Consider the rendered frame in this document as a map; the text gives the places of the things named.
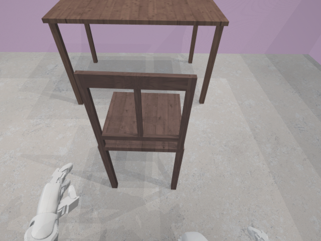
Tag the left robot hand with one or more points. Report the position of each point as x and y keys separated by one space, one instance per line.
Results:
x=53 y=192

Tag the robot left forearm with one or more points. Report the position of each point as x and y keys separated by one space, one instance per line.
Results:
x=43 y=227

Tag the chair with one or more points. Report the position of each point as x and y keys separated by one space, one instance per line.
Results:
x=137 y=121

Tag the right robot hand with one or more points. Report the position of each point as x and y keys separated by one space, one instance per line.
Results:
x=257 y=235

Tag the table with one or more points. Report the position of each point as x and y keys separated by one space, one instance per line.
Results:
x=136 y=12

